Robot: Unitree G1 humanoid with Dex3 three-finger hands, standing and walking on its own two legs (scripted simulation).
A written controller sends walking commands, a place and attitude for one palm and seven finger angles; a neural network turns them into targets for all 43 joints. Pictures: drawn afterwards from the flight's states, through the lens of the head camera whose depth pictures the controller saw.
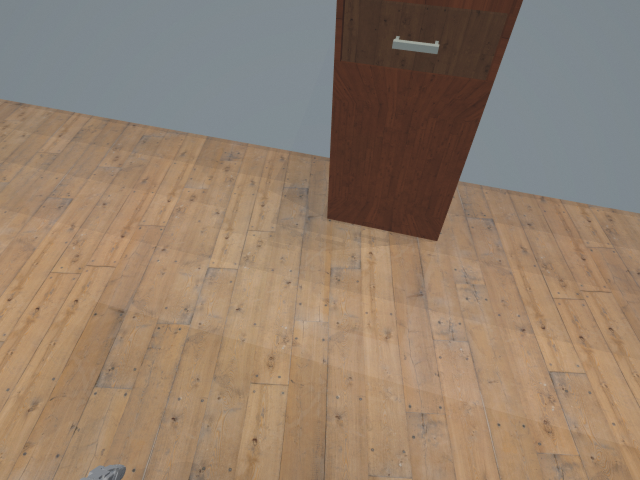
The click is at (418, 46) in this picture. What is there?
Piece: drawer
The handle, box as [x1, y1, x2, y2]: [392, 36, 438, 53]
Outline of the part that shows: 392,44 392,48 437,53 438,41 435,41 435,43 432,44 399,40 399,36 396,36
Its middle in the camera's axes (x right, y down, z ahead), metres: +0.28 -0.57 +1.13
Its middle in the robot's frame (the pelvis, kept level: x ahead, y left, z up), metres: +1.25 -0.21 +0.04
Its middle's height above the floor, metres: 0.81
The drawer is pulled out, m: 0.00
